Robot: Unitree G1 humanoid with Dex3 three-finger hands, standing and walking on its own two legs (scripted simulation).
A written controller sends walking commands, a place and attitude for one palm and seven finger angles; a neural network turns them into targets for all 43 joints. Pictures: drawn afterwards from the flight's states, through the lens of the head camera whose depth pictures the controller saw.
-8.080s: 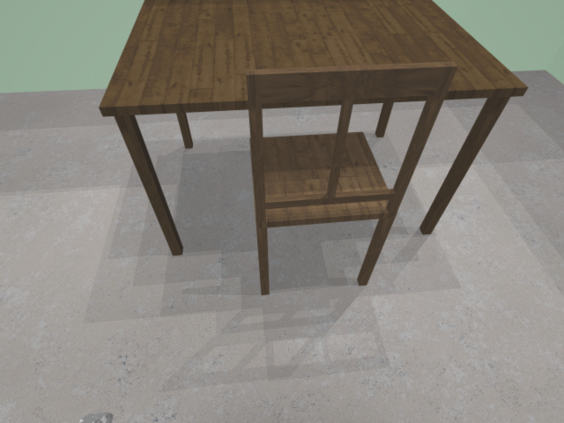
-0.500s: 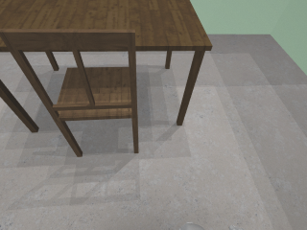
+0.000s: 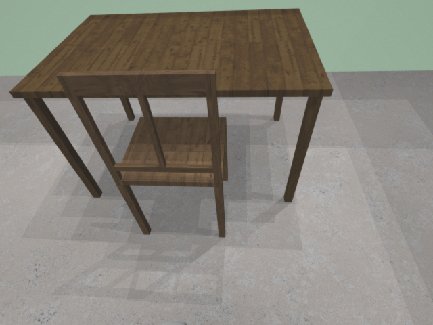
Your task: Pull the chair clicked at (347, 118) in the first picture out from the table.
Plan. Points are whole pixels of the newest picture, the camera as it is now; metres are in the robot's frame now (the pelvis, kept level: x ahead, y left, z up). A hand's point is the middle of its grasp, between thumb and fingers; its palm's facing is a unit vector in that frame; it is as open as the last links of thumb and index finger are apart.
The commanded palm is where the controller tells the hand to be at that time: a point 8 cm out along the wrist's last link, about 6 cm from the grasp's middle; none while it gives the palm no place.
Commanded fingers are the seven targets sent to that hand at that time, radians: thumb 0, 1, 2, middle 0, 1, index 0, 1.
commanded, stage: take the last steps up to it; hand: left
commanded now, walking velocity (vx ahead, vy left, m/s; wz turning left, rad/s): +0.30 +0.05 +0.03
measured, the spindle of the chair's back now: (153, 134) +0.67 +0.26 -0.08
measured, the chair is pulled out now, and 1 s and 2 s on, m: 0.00 0.00 0.00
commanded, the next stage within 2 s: come to a stop and stand still in 0.50 s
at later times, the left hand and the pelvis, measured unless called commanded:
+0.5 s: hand (113, 318) +0.17 +0.26 -0.18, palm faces +0.04 -0.98 -0.17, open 7.3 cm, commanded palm none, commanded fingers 0.00 0.90 0.90 -0.20 -0.30 -0.20 -0.30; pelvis +0.13 +0.08 -0.01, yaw -1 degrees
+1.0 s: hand (127, 264) +0.29 +0.27 -0.19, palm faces +0.00 -0.98 -0.22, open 7.3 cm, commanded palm none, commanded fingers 0.00 0.90 0.90 -0.20 -0.30 -0.20 -0.30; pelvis +0.20 +0.09 -0.02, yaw -2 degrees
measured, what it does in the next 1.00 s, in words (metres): walks ahead: left foot, then right foot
